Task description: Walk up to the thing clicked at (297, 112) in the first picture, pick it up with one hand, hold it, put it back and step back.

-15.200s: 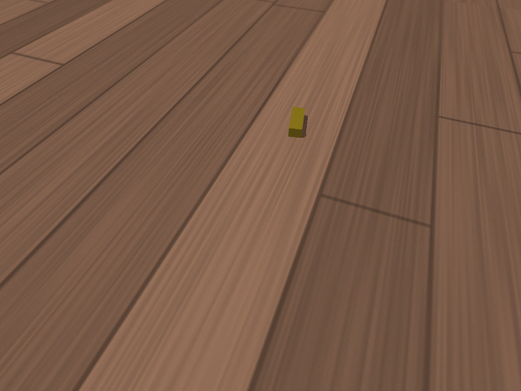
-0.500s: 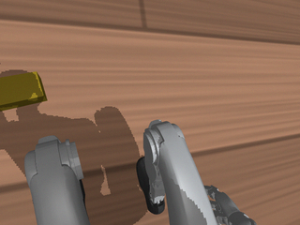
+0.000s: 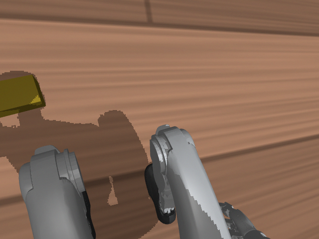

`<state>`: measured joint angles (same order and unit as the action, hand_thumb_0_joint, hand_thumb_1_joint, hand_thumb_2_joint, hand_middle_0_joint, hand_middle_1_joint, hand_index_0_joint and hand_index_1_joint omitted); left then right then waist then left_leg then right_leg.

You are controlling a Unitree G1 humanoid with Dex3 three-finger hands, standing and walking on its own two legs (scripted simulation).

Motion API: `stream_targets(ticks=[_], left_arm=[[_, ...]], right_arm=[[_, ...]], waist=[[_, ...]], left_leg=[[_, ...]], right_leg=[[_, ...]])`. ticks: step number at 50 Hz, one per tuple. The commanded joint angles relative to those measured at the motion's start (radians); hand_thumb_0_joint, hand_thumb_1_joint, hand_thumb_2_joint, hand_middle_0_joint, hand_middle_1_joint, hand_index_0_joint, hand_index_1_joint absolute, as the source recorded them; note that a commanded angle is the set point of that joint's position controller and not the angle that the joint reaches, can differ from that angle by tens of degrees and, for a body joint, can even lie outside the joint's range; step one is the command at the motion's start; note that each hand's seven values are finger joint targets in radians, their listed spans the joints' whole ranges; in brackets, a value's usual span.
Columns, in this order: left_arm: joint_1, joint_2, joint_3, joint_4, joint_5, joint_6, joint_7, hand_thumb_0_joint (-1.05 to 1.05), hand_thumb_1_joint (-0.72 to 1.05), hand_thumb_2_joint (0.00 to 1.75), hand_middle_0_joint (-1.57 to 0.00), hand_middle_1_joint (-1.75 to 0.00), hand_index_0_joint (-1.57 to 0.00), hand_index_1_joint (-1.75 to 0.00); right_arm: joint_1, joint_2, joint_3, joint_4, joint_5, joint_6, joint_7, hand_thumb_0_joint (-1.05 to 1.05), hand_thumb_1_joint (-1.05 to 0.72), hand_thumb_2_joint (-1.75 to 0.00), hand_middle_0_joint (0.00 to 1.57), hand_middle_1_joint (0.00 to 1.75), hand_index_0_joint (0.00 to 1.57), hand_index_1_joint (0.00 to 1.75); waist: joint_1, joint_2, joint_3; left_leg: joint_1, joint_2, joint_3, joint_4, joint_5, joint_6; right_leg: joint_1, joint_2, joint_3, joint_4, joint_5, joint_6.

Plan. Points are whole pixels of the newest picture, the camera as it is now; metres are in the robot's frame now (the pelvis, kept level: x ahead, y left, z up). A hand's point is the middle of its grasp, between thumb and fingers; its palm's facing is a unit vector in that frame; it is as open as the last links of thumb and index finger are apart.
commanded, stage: close in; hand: left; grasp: from above
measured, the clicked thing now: out of the picture +0.46 +0.35 -0.29
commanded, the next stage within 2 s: rest palm in 0.04 s
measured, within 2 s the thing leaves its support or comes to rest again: neither
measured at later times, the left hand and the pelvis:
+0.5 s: hand out of the picture +0.43 +0.35 -0.23, palm faces -0.43 -0.13 -0.89, open 14.3 cm; pelvis +0.00 +0.00 -0.02, yaw -2 degrees
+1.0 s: hand out of the picture +0.44 +0.35 -0.25, palm faces -0.42 -0.17 -0.89, open 14.3 cm; pelvis +0.00 +0.01 -0.02, yaw -4 degrees
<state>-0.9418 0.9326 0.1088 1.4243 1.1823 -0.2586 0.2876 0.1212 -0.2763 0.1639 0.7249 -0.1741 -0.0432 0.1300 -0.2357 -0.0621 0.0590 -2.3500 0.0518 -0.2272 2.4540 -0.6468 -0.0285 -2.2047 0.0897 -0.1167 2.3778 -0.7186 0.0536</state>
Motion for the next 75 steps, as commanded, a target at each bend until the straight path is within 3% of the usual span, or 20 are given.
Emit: stream_targets(ticks=[1,8,12,16,24,28,31,33,36,39,41,43,46,49,52,56,58,63,68,75], left_arm=[[-0.239,0.234,0.044,-0.153,0.011,-0.055,0.063,0.00,-0.58,1.03,-0.07,-1.04,-0.07,-1.03],[-0.279,0.302,0.114,-0.088,0.090,-0.068,0.197,0.00,-0.57,1.04,-0.06,-0.99,-0.04,-1.01],[-0.296,0.255,0.067,0.045,0.122,-0.042,0.255,0.00,-0.57,1.04,-0.06,-0.97,-0.03,-0.99],[-0.324,0.273,0.048,0.113,0.120,-0.013,0.290,0.00,-0.56,1.03,-0.06,-0.98,-0.04,-1.00],[-0.337,0.320,0.041,0.116,0.081,0.012,0.291,0.00,-0.56,1.00,-0.06,-1.00,-0.05,-1.01],[-0.281,0.360,0.078,0.089,0.064,0.007,0.292,0.00,-0.55,1.00,-0.06,-1.00,-0.05,-1.01],[-0.265,0.347,0.068,0.101,0.059,0.008,0.287,0.00,-0.55,0.99,-0.05,-1.00,-0.05,-1.01],[-0.217,0.385,0.111,0.097,0.053,0.007,0.288,0.00,-0.56,1.00,-0.06,-1.00,-0.05,-1.01],[-0.228,0.348,0.071,0.088,0.053,0.003,0.283,0.00,-0.55,0.99,-0.05,-1.00,-0.05,-1.00],[-0.187,0.364,0.103,0.099,0.040,-0.001,0.288,0.00,-0.55,0.99,-0.05,-1.00,-0.05,-1.00],[-0.202,0.386,0.114,0.094,0.047,-0.007,0.293,0.00,-0.55,1.00,-0.05,-1.00,-0.05,-1.00],[-0.234,0.346,0.069,0.090,0.044,-0.014,0.290,0.00,-0.57,1.03,-0.07,-0.99,-0.04,-1.01],[-0.223,0.376,0.096,0.098,0.045,-0.023,0.305,0.00,-0.56,1.01,-0.06,-0.99,-0.04,-1.00],[-0.233,0.368,0.077,0.134,0.061,-0.026,0.311,0.00,-0.56,1.02,-0.06,-0.99,-0.04,-1.01],[-0.264,0.333,0.043,0.124,0.053,-0.032,0.317,0.00,-0.55,1.01,-0.06,-1.01,-0.05,-1.02],[-0.251,0.382,0.068,0.141,0.071,-0.029,0.332,0.00,-0.56,1.04,-0.07,-1.01,-0.05,-1.03],[-0.261,0.343,0.040,0.149,0.070,-0.029,0.336,0.00,-0.55,1.03,-0.07,-1.02,-0.05,-1.03],[-0.256,0.375,0.056,0.153,0.075,-0.023,0.351,0.00,-0.55,1.01,-0.06,-1.02,-0.05,-1.03],[-0.254,0.344,0.027,0.158,0.066,-0.015,0.358,0.00,-0.52,1.02,-0.07,-1.06,-0.06,-1.06],[-0.232,0.398,0.077,0.142,0.060,0.005,0.373,0.00,-0.51,1.02,-0.07,-1.07,-0.07,-1.07]], right_arm=[[0.189,-0.280,-0.081,-0.013,0.001,0.001,-0.006,0.00,-0.90,-0.89,0.20,0.30,0.20,0.30],[0.151,-0.289,-0.060,-0.012,-0.018,-0.004,0.004,0.00,-0.89,-0.89,0.20,0.30,0.20,0.30],[0.132,-0.288,-0.041,-0.011,-0.038,-0.019,0.010,0.00,-0.89,-0.89,0.20,0.30,0.20,0.30],[0.118,-0.301,-0.030,-0.013,-0.050,-0.043,0.007,0.00,-0.89,-0.90,0.20,0.30,0.20,0.30],[0.116,-0.321,-0.006,-0.017,-0.067,-0.102,0.013,0.00,-0.89,-0.90,0.20,0.30,0.20,0.30],[0.107,-0.322,0.009,-0.023,-0.075,-0.111,0.018,0.00,-0.89,-0.90,0.20,0.30,0.20,0.30],[0.098,-0.321,0.013,-0.020,-0.082,-0.121,0.030,0.00,-0.90,-0.90,0.20,0.30,0.20,0.30],[0.113,-0.333,0.013,-0.022,-0.084,-0.117,0.032,0.00,-0.90,-0.90,0.20,0.30,0.20,0.30],[0.103,-0.330,0.024,-0.029,-0.089,-0.120,0.043,0.00,-0.90,-0.90,0.20,0.30,0.20,0.30],[0.100,-0.336,0.021,-0.033,-0.092,-0.118,0.046,0.00,-0.89,-0.90,0.20,0.30,0.20,0.30],[0.103,-0.345,0.022,-0.029,-0.096,-0.118,0.051,0.00,-0.89,-0.90,0.20,0.30,0.20,0.30],[0.091,-0.339,0.030,-0.041,-0.093,-0.125,0.054,0.00,-0.90,-0.90,0.20,0.30,0.20,0.30],[0.093,-0.349,0.032,-0.035,-0.099,-0.124,0.052,0.00,-0.89,-0.90,0.20,0.30,0.20,0.30],[0.089,-0.353,0.037,-0.036,-0.105,-0.129,0.054,0.00,-0.90,-0.90,0.20,0.30,0.20,0.30],[0.063,-0.345,0.039,-0.035,-0.101,-0.132,0.054,0.00,-0.90,-0.90,0.20,0.30,0.20,0.30],[0.067,-0.360,0.042,-0.033,-0.100,-0.141,0.055,0.00,-0.90,-0.90,0.20,0.30,0.20,0.30],[0.054,-0.363,0.045,-0.047,-0.102,-0.145,0.058,0.00,-0.90,-0.90,0.20,0.30,0.20,0.30],[0.058,-0.369,0.054,-0.039,-0.108,-0.152,0.063,0.00,-0.90,-0.90,0.20,0.30,0.20,0.30],[0.045,-0.365,0.058,-0.040,-0.111,-0.164,0.071,0.00,-0.90,-0.90,0.20,0.30,0.20,0.30],[0.056,-0.376,0.059,-0.036,-0.110,-0.178,0.083,0.00,-0.90,-0.90,0.20,0.30,0.20,0.30]], waist=[[-0.009,0.399,-0.680],[-0.014,0.439,-0.666],[-0.064,0.397,-0.583],[-0.070,0.400,-0.574],[-0.092,0.414,-0.580],[-0.070,0.420,-0.636],[-0.079,0.439,-0.608],[-0.068,0.440,-0.616],[-0.084,0.440,-0.590],[-0.071,0.428,-0.592],[-0.080,0.417,-0.576],[-0.098,0.423,-0.556],[-0.093,0.401,-0.576],[-0.112,0.395,-0.525],[-0.104,0.421,-0.525],[-0.108,0.432,-0.522],[-0.117,0.423,-0.501],[-0.116,0.442,-0.512],[-0.114,0.454,-0.497],[-0.105,0.461,-0.528]], left_leg=[[0.584,0.001,0.108,-0.217,0.168,0.037],[0.594,0.007,0.106,-0.207,0.203,0.037],[0.529,0.010,0.103,-0.199,0.142,0.042],[0.509,0.009,0.100,-0.198,0.081,0.039],[0.505,0.011,0.090,-0.169,0.070,0.039],[0.521,0.018,0.091,-0.144,0.142,0.040],[0.534,0.022,0.086,-0.141,0.165,0.036],[0.541,0.023,0.083,-0.142,0.202,0.036],[0.530,0.024,0.079,-0.140,0.205,0.037],[0.536,0.027,0.072,-0.135,0.217,0.039],[0.513,0.030,0.070,-0.134,0.193,0.040],[0.510,0.031,0.068,-0.127,0.179,0.042],[0.510,0.034,0.062,-0.130,0.178,0.042],[0.484,0.031,0.061,-0.129,0.135,0.041],[0.493,0.035,0.055,-0.140,0.104,0.035],[0.525,0.036,0.048,-0.141,0.123,0.029],[0.513,0.034,0.044,-0.149,0.117,0.027],[0.524,0.038,0.044,-0.138,0.150,0.027],[0.517,0.038,0.043,-0.139,0.119,0.024],[0.537,0.042,0.041,-0.126,0.175,0.025]], right_leg=[[0.283,0.019,-0.108,-0.242,0.256,-0.075],[0.247,0.023,-0.126,-0.211,0.287,-0.076],[0.209,0.030,-0.131,-0.215,0.251,-0.075],[0.201,0.033,-0.133,-0.216,0.203,-0.078],[0.230,0.032,-0.141,-0.201,0.198,-0.071],[0.305,0.040,-0.135,-0.198,0.270,-0.066],[0.284,0.042,-0.144,-0.180,0.293,-0.068],[0.318,0.044,-0.153,-0.183,0.324,-0.064],[0.308,0.046,-0.155,-0.176,0.326,-0.066],[0.324,0.051,-0.158,-0.181,0.338,-0.063],[0.320,0.051,-0.158,-0.183,0.322,-0.062],[0.312,0.050,-0.158,-0.185,0.315,-0.061],[0.340,0.057,-0.160,-0.195,0.317,-0.059],[0.306,0.053,-0.168,-0.194,0.277,-0.060],[0.283,0.058,-0.169,-0.189,0.243,-0.068],[0.276,0.055,-0.183,-0.174,0.258,-0.068],[0.267,0.053,-0.189,-0.173,0.254,-0.067],[0.281,0.057,-0.189,-0.171,0.286,-0.064],[0.269,0.059,-0.189,-0.167,0.262,-0.068],[0.296,0.059,-0.191,-0.158,0.313,-0.062]])
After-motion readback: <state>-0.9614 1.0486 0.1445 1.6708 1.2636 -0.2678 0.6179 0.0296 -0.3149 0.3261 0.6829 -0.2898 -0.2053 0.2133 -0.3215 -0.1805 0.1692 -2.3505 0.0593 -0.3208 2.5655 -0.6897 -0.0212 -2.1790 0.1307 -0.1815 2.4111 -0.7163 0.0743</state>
